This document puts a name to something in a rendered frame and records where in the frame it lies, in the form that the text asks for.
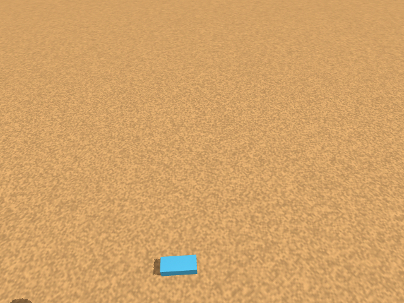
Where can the carton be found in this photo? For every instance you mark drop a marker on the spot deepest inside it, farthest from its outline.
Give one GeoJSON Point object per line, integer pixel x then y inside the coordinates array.
{"type": "Point", "coordinates": [178, 265]}

